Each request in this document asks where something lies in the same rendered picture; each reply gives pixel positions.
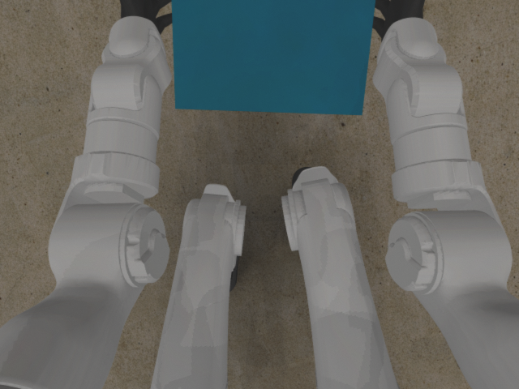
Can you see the robot right upper arm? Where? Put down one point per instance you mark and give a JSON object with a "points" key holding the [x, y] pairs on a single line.
{"points": [[457, 264]]}

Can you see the robot right forearm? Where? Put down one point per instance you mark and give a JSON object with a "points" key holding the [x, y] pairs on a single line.
{"points": [[427, 124]]}

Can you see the right robot hand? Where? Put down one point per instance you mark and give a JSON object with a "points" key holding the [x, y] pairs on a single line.
{"points": [[395, 10]]}

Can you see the carton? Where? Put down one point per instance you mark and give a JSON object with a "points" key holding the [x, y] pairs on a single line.
{"points": [[281, 56]]}

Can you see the robot left forearm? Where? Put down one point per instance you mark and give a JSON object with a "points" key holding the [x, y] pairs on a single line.
{"points": [[118, 164]]}

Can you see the left robot hand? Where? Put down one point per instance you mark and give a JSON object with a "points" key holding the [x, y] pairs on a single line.
{"points": [[147, 9]]}

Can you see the robot foot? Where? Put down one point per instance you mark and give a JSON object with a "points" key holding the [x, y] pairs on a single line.
{"points": [[234, 273], [295, 177]]}

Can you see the right robot foot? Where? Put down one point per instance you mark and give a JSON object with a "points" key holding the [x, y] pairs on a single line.
{"points": [[295, 177]]}

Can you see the left robot foot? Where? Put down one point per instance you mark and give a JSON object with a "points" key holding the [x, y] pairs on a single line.
{"points": [[234, 273]]}

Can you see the robot left upper arm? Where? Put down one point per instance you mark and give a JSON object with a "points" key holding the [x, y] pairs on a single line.
{"points": [[102, 255]]}

